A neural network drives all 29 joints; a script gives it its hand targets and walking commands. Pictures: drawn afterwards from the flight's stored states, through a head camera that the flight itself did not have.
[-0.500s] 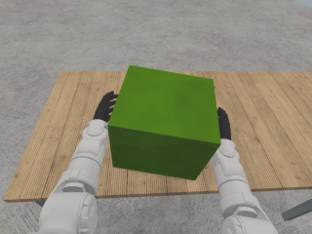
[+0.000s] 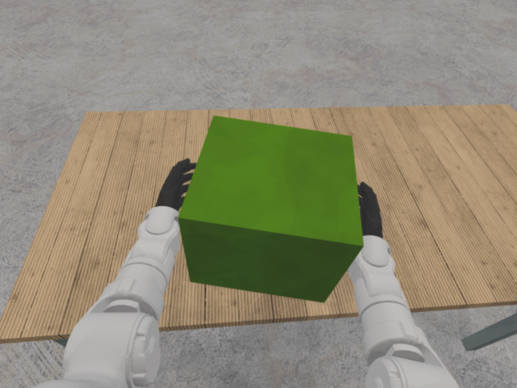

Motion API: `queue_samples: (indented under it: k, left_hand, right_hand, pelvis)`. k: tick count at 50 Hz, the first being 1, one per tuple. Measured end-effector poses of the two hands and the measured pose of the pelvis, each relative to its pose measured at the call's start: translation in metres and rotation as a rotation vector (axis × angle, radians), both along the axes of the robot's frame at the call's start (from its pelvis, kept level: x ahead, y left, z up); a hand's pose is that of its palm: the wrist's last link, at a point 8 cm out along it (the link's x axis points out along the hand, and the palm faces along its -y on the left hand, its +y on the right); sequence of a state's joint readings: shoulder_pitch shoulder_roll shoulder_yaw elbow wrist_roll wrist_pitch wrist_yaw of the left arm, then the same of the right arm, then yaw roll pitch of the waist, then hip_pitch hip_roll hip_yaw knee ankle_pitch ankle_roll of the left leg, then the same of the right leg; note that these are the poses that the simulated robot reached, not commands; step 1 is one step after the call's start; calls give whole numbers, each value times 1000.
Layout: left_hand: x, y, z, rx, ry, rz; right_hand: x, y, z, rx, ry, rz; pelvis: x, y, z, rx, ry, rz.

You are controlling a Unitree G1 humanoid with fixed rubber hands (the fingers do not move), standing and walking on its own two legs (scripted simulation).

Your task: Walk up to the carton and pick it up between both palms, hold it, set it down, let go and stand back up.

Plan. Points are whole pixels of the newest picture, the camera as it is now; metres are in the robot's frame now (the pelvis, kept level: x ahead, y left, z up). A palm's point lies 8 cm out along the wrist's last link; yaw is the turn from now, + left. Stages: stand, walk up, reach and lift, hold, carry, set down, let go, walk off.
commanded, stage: set down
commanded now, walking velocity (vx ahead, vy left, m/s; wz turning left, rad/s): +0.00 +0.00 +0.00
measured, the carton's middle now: (269, 210) +0.39 -0.06 +0.03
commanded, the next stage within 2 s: none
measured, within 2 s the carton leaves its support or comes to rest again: rests again in 0.74 s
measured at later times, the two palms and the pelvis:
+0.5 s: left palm (171, 215) +0.40 +0.11 +0.03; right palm (365, 241) +0.32 -0.21 +0.02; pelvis -0.02 +0.00 +0.00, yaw +0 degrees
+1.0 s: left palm (173, 224) +0.40 +0.11 +0.00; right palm (361, 243) +0.33 -0.22 +0.00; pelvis -0.01 +0.00 -0.01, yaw +0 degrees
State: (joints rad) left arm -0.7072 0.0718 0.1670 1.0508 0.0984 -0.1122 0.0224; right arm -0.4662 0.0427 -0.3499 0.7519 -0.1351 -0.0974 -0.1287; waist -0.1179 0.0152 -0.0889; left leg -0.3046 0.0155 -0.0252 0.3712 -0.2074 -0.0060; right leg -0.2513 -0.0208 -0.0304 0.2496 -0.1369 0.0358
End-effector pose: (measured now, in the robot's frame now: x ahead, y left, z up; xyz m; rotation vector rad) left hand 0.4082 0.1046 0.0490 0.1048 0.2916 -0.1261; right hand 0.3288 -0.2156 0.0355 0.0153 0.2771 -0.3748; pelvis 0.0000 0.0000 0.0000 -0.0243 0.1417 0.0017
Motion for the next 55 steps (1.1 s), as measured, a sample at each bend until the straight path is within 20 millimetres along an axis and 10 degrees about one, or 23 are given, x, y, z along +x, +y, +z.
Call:
queue_samples:
  k: [55]
  left_hand:
    - [-7,3,-50,-40,6,22]
  right_hand:
    - [1,-1,-36,-54,13,43]
  pelvis:
    - [-9,-2,-8,-1,125,-11]
